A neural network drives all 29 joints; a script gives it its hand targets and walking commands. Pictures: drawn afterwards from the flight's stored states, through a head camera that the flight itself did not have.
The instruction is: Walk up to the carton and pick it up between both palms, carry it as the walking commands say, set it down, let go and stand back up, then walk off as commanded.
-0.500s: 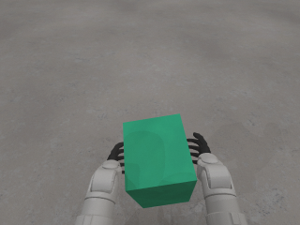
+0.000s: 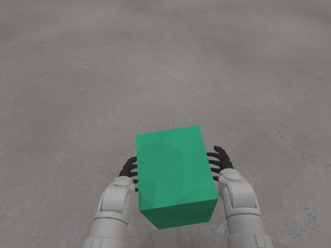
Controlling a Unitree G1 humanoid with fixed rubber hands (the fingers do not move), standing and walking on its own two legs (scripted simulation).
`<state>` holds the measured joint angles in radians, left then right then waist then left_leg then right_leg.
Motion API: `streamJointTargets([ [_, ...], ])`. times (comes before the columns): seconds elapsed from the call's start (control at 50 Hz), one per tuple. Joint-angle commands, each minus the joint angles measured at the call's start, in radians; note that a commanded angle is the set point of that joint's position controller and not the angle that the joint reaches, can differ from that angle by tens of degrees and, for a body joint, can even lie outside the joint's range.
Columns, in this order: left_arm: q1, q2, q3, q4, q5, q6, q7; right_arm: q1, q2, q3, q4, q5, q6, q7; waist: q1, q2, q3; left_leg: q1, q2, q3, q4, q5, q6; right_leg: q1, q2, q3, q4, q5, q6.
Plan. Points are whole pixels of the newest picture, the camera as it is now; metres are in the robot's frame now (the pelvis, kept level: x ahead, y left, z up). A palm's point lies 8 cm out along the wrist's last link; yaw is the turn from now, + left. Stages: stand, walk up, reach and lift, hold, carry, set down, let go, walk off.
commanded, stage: carry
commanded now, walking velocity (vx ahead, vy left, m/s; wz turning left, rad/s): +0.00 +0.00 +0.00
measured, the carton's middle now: (176, 183) +0.31 -0.01 -0.06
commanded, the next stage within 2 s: none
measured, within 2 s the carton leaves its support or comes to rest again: neither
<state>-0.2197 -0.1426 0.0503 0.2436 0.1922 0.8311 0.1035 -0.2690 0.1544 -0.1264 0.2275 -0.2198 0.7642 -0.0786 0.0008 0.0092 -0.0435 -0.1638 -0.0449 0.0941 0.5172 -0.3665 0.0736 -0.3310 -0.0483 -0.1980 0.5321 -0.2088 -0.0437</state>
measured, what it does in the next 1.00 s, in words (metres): stands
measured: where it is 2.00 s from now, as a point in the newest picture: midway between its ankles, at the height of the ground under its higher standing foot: outside the picture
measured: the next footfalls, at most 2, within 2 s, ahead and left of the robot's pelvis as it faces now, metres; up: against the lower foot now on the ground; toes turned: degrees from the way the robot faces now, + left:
none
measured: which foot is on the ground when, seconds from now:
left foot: down 0.00-1.00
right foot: down 0.00-1.00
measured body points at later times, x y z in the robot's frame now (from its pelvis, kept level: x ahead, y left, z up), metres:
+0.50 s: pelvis +0.00 -0.02 +0.00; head -0.01 -0.03 +0.45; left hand +0.29 +0.10 +0.01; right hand +0.31 -0.16 +0.03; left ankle -0.06 +0.06 -0.73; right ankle +0.05 -0.09 -0.73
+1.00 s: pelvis -0.02 -0.02 +0.00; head -0.05 -0.03 +0.45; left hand +0.27 +0.10 +0.01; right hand +0.28 -0.16 +0.03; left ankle -0.06 +0.06 -0.73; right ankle +0.05 -0.09 -0.73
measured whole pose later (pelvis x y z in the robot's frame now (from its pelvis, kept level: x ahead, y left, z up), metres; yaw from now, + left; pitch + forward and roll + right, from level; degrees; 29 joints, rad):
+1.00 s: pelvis -0.02 -0.02 +0.00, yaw +0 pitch +0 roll +0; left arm -0.24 -0.15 0.07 0.28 0.21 0.83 0.09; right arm -0.27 0.16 -0.13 0.27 -0.23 0.75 -0.08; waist 0.00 0.01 -0.07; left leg -0.18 -0.02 0.09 0.51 -0.33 0.04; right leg -0.32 -0.02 -0.21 0.48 -0.16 -0.08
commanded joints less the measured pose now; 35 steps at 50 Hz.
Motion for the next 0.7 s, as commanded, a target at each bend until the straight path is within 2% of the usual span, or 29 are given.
streamJointTargets([
  [0.0, -0.668, -1.039, -0.562, -0.276, -0.312, -0.146, -0.277, -0.410, 1.099, 0.577, -0.070, 0.280, -0.055, 0.265, -0.007, 0.031, -0.365, 0.015, 0.225, -0.145, -0.071, 0.585, -0.018, 0.218, -0.110, 0.145, 0.019, 0.293, -0.002],
  [0.02, -0.721, -1.051, -0.584, -0.317, -0.334, -0.155, -0.281, -0.437, 1.115, 0.587, -0.093, 0.289, -0.061, 0.261, -0.005, -0.002, -0.408, 0.033, 0.221, -0.134, -0.061, 0.480, -0.004, 0.240, -0.116, 0.152, -0.006, 0.266, -0.005],
  [0.04, -0.690, -1.046, -0.587, -0.308, -0.328, -0.149, -0.279, -0.374, 1.122, 0.581, -0.049, 0.278, -0.054, 0.260, -0.008, 0.016, -0.402, 0.037, 0.221, -0.130, -0.064, 0.502, -0.008, 0.249, -0.123, 0.156, -0.004, 0.332, -0.015],
  [0.06, -0.681, -1.004, -0.560, -0.311, -0.302, -0.152, -0.274, -0.353, 1.116, 0.581, -0.012, 0.273, -0.041, 0.262, -0.010, -0.039, -0.409, 0.045, 0.214, -0.122, -0.063, 0.427, -0.006, 0.251, -0.126, 0.171, -0.011, 0.351, -0.015],
  [0.08, -0.657, -1.009, -0.553, -0.289, -0.301, -0.147, -0.278, -0.345, 1.111, 0.570, -0.014, 0.265, -0.039, 0.264, -0.008, -0.025, -0.384, 0.016, 0.201, -0.122, -0.088, 0.325, 0.001, 0.246, -0.127, 0.175, -0.037, 0.278, -0.011],
  [0.1, -0.770, -1.026, -0.583, -0.352, -0.336, -0.156, -0.282, -0.451, 1.128, 0.598, -0.068, 0.288, -0.053, 0.268, -0.011, -0.074, -0.377, -0.020, 0.199, -0.137, -0.102, 0.278, 0.001, 0.287, -0.138, 0.165, -0.050, 0.270, -0.003],
  [0.12, -0.746, -1.055, -0.588, -0.326, -0.337, -0.156, -0.287, -0.465, 1.135, 0.614, -0.108, 0.292, -0.059, 0.264, -0.009, -0.097, -0.389, -0.013, 0.200, -0.130, -0.099, 0.305, -0.002, 0.287, -0.136, 0.166, -0.034, 0.312, -0.013],
  [0.16, -0.645, -1.054, -0.565, -0.252, -0.316, -0.139, -0.280, -0.448, 1.078, 0.587, -0.143, 0.288, -0.060, 0.258, -0.003, 0.004, -0.399, 0.036, 0.229, -0.149, -0.118, 0.443, -0.020, 0.229, -0.111, 0.140, 0.000, 0.247, -0.003],
  [0.18, -0.650, -1.058, -0.571, -0.269, -0.314, -0.141, -0.278, -0.431, 1.100, 0.590, -0.118, 0.286, -0.060, 0.260, -0.001, 0.026, -0.389, 0.026, 0.224, -0.141, -0.078, 0.524, -0.013, 0.233, -0.115, 0.150, -0.001, 0.318, -0.010],
  [0.2, -0.689, -1.051, -0.587, -0.312, -0.324, -0.146, -0.277, -0.438, 1.115, 0.605, -0.116, 0.299, -0.053, 0.264, -0.006, 0.016, -0.417, 0.061, 0.232, -0.133, -0.071, 0.548, -0.020, 0.233, -0.112, 0.150, 0.008, 0.337, -0.012],
  [0.22, -0.681, -1.054, -0.596, -0.340, -0.331, -0.150, -0.280, -0.440, 1.134, 0.633, -0.138, 0.323, -0.057, 0.267, -0.004, -0.014, -0.428, 0.060, 0.225, -0.132, -0.061, 0.502, -0.016, 0.259, -0.114, 0.152, -0.005, 0.329, -0.017],
  [0.26, -0.709, -1.048, -0.598, -0.324, -0.340, -0.138, -0.279, -0.430, 1.125, 0.609, -0.101, 0.304, -0.048, 0.258, -0.010, -0.001, -0.417, 0.037, 0.224, -0.127, -0.076, 0.461, -0.018, 0.270, -0.128, 0.151, 0.000, 0.337, -0.010],
  [0.28, -0.649, -1.024, -0.565, -0.268, -0.303, -0.136, -0.276, -0.371, 1.080, 0.559, -0.053, 0.260, -0.045, 0.257, -0.005, 0.033, -0.407, 0.032, 0.214, -0.128, -0.072, 0.486, -0.023, 0.232, -0.133, 0.168, 0.000, 0.368, -0.023],
  [0.3, -0.691, -1.027, -0.581, -0.315, -0.322, -0.146, -0.279, -0.426, 1.088, 0.588, -0.110, 0.287, -0.056, 0.260, -0.008, 0.058, -0.395, 0.025, 0.212, -0.115, -0.077, 0.432, -0.010, 0.233, -0.133, 0.169, -0.013, 0.345, -0.017],
  [0.32, -0.692, -1.042, -0.590, -0.345, -0.324, -0.149, -0.275, -0.406, 1.118, 0.607, -0.109, 0.292, -0.050, 0.260, -0.006, 0.007, -0.426, 0.037, 0.210, -0.113, -0.044, 0.456, -0.011, 0.271, -0.138, 0.162, -0.017, 0.415, -0.022],
  [0.36, -0.682, -1.027, -0.581, -0.343, -0.318, -0.154, -0.271, -0.391, 1.111, 0.610, -0.099, 0.294, -0.053, 0.258, -0.011, -0.013, -0.445, 0.045, 0.210, -0.105, -0.030, 0.475, -0.026, 0.288, -0.146, 0.165, 0.000, 0.486, -0.026],
  [0.38, -0.674, -1.013, -0.571, -0.342, -0.303, -0.153, -0.268, -0.376, 1.106, 0.592, -0.082, 0.284, -0.046, 0.261, -0.008, -0.003, -0.467, 0.059, 0.200, -0.110, -0.048, 0.436, -0.016, 0.279, -0.148, 0.174, -0.008, 0.459, -0.029],
  [0.4, -0.638, -0.993, -0.539, -0.294, -0.290, -0.143, -0.267, -0.402, 1.076, 0.592, -0.092, 0.283, -0.043, 0.256, -0.008, -0.062, -0.449, 0.037, 0.197, -0.103, -0.042, 0.300, -0.012, 0.288, -0.151, 0.183, -0.053, 0.415, -0.024],
  [0.44, -0.618, -0.996, -0.519, -0.224, -0.273, -0.138, -0.266, -0.420, 1.063, 0.599, -0.089, 0.278, -0.045, 0.249, -0.013, -0.081, -0.372, -0.028, 0.185, -0.111, -0.073, 0.156, -0.009, 0.261, -0.169, 0.205, -0.096, 0.328, -0.015],
  [0.46, -0.695, -1.012, -0.557, -0.310, -0.307, -0.152, -0.269, -0.415, 1.088, 0.600, -0.091, 0.278, -0.048, 0.252, -0.012, -0.063, -0.402, -0.003, 0.182, -0.114, -0.077, 0.187, -0.014, 0.285, -0.168, 0.194, -0.081, 0.355, -0.021],
  [0.5, -0.626, -1.001, -0.510, -0.222, -0.274, -0.146, -0.265, -0.439, 1.075, 0.601, -0.073, 0.278, -0.048, 0.249, -0.013, -0.061, -0.385, -0.038, 0.187, -0.114, -0.067, 0.223, -0.012, 0.302, -0.158, 0.184, -0.073, 0.387, -0.013],
  [0.52, -0.679, -1.023, -0.549, -0.298, -0.306, -0.158, -0.271, -0.420, 1.102, 0.603, -0.075, 0.273, -0.052, 0.249, -0.012, -0.047, -0.395, -0.023, 0.178, -0.101, -0.065, 0.180, -0.016, 0.303, -0.167, 0.207, -0.089, 0.382, -0.027],
  [0.54, -0.682, -1.029, -0.544, -0.259, -0.302, -0.151, -0.271, -0.464, 1.106, 0.630, -0.090, 0.301, -0.054, 0.252, -0.011, -0.061, -0.389, -0.045, 0.178, -0.119, -0.067, 0.170, -0.014, 0.296, -0.171, 0.215, -0.104, 0.393, -0.018],
  [0.56, -0.676, -1.028, -0.538, -0.248, -0.288, -0.151, -0.269, -0.450, 1.092, 0.608, -0.088, 0.289, -0.055, 0.252, -0.009, -0.017, -0.403, -0.030, 0.178, -0.107, -0.068, 0.192, -0.012, 0.307, -0.168, 0.209, -0.092, 0.407, -0.027],
  [0.6, -0.691, -1.032, -0.555, -0.276, -0.294, -0.152, -0.265, -0.465, 1.108, 0.617, -0.090, 0.308, -0.057, 0.253, -0.009, 0.011, -0.395, 0.008, 0.189, -0.092, -0.059, 0.246, -0.024, 0.290, -0.165, 0.189, -0.083, 0.411, -0.020],
  [0.62, -0.728, -1.013, -0.553, -0.336, -0.304, -0.164, -0.265, -0.461, 1.114, 0.630, -0.102, 0.316, -0.059, 0.254, -0.011, -0.047, -0.399, -0.026, 0.188, -0.115, -0.069, 0.215, -0.020, 0.310, -0.156, 0.196, -0.089, 0.370, -0.019],
  [0.64, -0.642, -1.009, -0.522, -0.251, -0.270, -0.152, -0.261, -0.437, 1.086, 0.601, -0.084, 0.294, -0.059, 0.248, -0.006, 0.011, -0.405, -0.016, 0.174, -0.101, -0.071, 0.170, -0.013, 0.299, -0.172, 0.211, -0.107, 0.332, -0.028],
  [0.66, -0.700, -1.018, -0.564, -0.322, -0.295, -0.157, -0.263, -0.443, 1.106, 0.622, -0.108, 0.304, -0.056, 0.254, -0.008, -0.039, -0.436, -0.007, 0.190, -0.129, -0.071, 0.264, -0.011, 0.318, -0.160, 0.191, -0.075, 0.383, -0.028],
  [0.68, -0.693, -1.006, -0.568, -0.326, -0.293, -0.154, -0.261, -0.420, 1.095, 0.611, -0.084, 0.301, -0.052, 0.254, -0.006, 0.008, -0.422, 0.018, 0.203, -0.113, -0.061, 0.337, -0.021, 0.283, -0.150, 0.172, -0.053, 0.404, -0.023],
])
